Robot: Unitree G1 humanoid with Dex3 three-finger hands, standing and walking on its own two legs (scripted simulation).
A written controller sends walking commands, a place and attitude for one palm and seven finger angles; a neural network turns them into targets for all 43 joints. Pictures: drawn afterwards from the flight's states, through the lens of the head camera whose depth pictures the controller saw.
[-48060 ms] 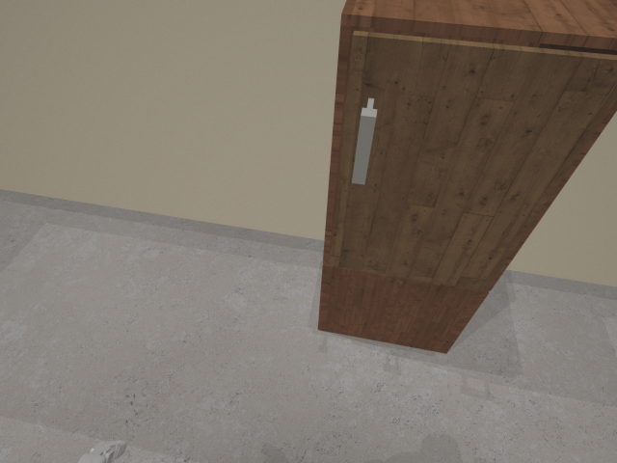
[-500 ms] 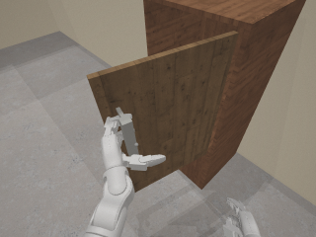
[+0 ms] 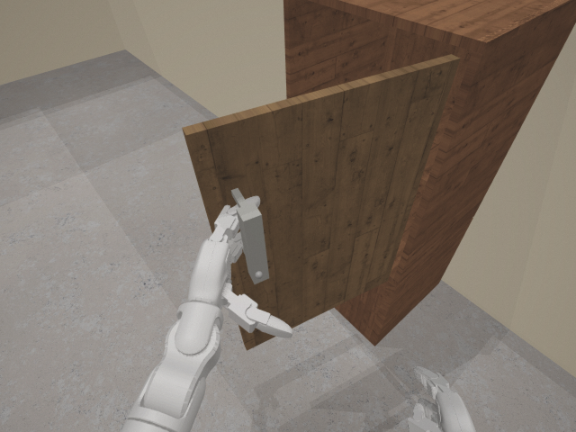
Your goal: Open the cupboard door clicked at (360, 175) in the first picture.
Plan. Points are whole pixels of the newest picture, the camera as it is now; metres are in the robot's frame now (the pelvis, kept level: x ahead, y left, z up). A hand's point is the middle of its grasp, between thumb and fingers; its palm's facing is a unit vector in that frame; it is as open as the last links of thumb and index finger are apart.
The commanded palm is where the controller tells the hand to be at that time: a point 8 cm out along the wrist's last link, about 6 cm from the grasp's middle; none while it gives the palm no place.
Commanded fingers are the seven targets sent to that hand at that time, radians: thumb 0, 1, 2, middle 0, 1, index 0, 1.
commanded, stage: slide the hand sideways off the handle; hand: left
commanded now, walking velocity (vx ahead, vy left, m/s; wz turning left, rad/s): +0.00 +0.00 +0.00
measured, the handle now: (248, 236) +0.36 +0.10 +0.09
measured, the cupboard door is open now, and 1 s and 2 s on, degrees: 77 78 78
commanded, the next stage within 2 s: draw the hand back to the body in 1.04 s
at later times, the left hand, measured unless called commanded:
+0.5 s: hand (238, 300) +0.25 +0.10 +0.09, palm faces -0.09 -0.99 -0.05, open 16.2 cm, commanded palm +0.22 +0.16 +0.09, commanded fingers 0.00 -0.50 0.30 -0.15 -0.30 -0.15 -0.30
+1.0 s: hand (190, 320) +0.22 +0.15 +0.09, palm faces -0.04 -1.00 -0.08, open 16.3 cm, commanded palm +0.19 +0.21 +0.09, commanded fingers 0.00 -0.50 0.30 -0.15 -0.30 -0.15 -0.30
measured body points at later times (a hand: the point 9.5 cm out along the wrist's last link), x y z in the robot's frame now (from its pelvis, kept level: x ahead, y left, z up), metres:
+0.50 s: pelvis +0.01 -0.01 +0.00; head +0.01 -0.03 +0.45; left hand +0.25 +0.15 +0.10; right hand +0.20 -0.22 -0.08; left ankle -0.03 +0.10 -0.73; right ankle +0.08 -0.10 -0.73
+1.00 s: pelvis +0.02 -0.01 -0.01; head +0.03 -0.03 +0.44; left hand +0.22 +0.20 +0.09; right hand +0.21 -0.23 -0.08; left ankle -0.03 +0.10 -0.73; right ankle +0.08 -0.10 -0.73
